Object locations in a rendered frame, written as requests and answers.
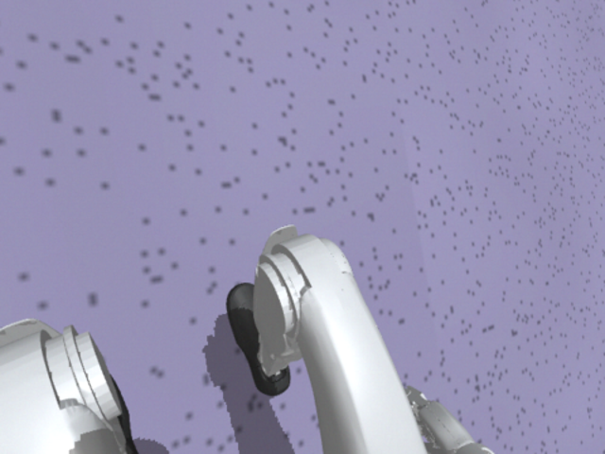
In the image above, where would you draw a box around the right robot foot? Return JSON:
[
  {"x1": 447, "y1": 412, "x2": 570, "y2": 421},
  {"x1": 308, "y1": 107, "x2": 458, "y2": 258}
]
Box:
[{"x1": 226, "y1": 283, "x2": 290, "y2": 396}]

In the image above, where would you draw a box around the right robot hand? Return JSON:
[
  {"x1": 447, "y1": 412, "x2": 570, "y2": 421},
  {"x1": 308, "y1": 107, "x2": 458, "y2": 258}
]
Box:
[{"x1": 404, "y1": 385, "x2": 475, "y2": 454}]

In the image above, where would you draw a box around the left robot foot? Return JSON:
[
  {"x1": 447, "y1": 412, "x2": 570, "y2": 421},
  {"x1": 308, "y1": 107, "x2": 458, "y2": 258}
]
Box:
[{"x1": 111, "y1": 376, "x2": 138, "y2": 454}]

